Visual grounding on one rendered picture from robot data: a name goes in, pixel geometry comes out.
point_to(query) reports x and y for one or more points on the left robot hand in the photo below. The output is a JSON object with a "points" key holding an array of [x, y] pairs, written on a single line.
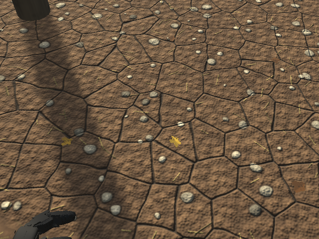
{"points": [[43, 222]]}

